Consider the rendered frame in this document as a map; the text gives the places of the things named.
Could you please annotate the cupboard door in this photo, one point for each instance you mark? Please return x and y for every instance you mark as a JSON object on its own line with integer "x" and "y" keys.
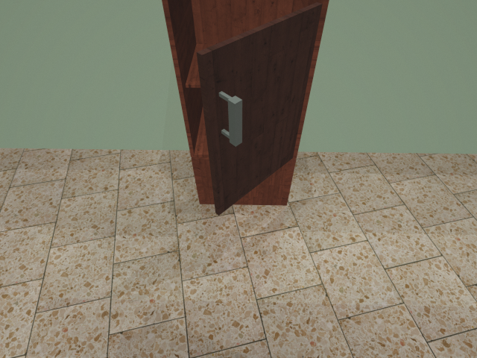
{"x": 268, "y": 68}

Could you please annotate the handle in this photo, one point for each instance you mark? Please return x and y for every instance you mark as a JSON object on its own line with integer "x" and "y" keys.
{"x": 235, "y": 118}

